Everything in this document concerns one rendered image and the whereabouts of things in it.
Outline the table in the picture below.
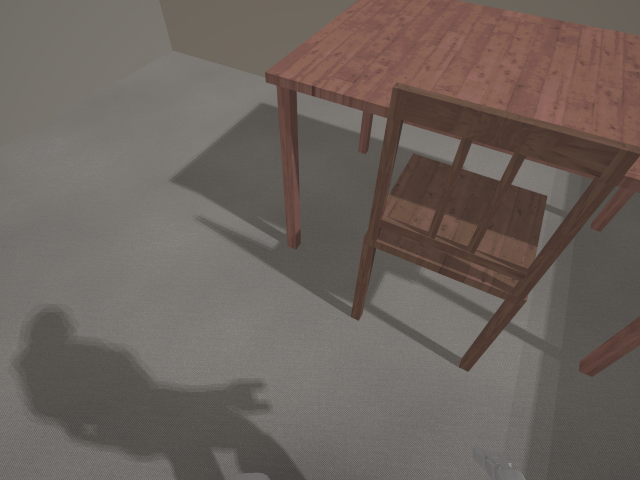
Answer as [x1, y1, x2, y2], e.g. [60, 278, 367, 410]
[265, 0, 640, 377]

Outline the chair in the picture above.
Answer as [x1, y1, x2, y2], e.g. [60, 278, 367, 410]
[351, 82, 640, 372]

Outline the right robot hand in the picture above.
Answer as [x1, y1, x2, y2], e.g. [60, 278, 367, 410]
[473, 447, 525, 480]

